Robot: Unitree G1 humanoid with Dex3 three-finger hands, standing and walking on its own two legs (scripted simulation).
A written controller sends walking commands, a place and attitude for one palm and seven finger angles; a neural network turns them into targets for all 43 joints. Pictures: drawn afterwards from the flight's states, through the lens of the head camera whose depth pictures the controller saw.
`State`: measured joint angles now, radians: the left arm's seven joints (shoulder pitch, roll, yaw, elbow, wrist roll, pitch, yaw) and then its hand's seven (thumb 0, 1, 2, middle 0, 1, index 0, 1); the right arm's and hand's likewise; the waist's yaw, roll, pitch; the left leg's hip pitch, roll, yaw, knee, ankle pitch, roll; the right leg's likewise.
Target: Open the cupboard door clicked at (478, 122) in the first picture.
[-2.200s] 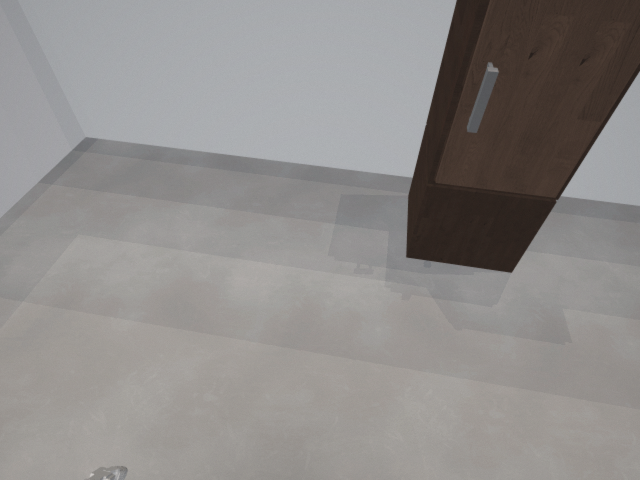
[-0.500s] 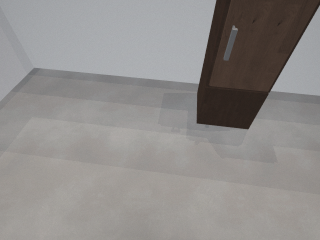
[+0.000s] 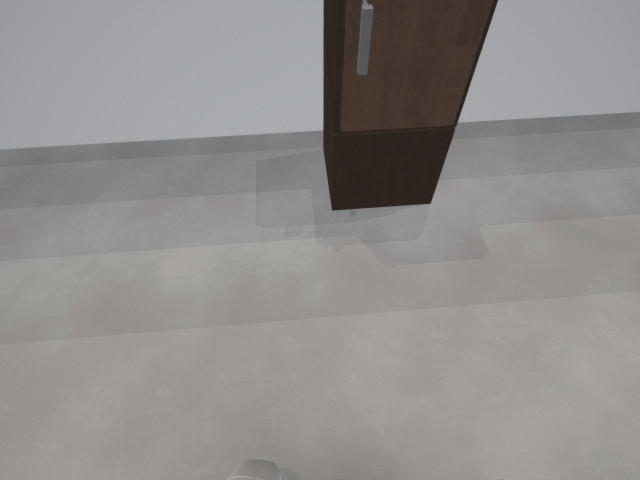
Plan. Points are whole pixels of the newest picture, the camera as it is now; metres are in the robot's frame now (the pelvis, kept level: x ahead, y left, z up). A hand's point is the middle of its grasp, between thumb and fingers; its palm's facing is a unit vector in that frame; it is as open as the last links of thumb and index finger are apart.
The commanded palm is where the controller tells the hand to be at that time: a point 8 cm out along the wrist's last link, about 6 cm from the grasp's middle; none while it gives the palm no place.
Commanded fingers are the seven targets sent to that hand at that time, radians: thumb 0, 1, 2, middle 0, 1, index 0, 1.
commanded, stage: walk to a spot facing it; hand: left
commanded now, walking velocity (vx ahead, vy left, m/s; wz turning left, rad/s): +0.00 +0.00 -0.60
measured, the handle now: (363, 38) +1.14 +0.00 -0.03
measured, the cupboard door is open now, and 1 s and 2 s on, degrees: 0 0 0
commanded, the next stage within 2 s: turn to face it in 1.84 s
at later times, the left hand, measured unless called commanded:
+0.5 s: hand out of the picture +0.12 +0.24 -0.16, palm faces -0.30 -0.93 -0.22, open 7.4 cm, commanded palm none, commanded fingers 0.00 0.90 0.90 -0.20 -0.30 -0.20 -0.30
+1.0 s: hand (227, 448) +0.18 +0.16 -0.19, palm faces -0.54 -0.82 -0.18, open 7.4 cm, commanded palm none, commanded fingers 0.00 0.90 0.90 -0.20 -0.30 -0.20 -0.30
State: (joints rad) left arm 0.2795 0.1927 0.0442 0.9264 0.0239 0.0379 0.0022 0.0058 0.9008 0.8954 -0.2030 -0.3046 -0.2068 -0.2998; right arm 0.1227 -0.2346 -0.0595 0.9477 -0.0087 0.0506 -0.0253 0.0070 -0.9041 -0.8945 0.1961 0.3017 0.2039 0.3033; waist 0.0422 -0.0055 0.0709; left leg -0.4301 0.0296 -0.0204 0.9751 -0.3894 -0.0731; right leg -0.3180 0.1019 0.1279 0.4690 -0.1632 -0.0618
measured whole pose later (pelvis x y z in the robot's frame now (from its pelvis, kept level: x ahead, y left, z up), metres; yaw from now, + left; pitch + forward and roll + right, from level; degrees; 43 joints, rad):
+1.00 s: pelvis +0.06 +0.01 -0.01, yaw -37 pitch -1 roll -2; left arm 0.34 0.22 0.06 0.99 0.03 0.00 -0.02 0.01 0.90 0.90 -0.20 -0.30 -0.21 -0.30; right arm 0.21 -0.23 -0.05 0.89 -0.02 -0.03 0.02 0.01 -0.91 -0.89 0.19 0.30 0.20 0.30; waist 0.02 -0.02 0.03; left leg -0.41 0.09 0.09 0.63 -0.27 -0.07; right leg -0.10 0.02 0.11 0.49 -0.38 0.02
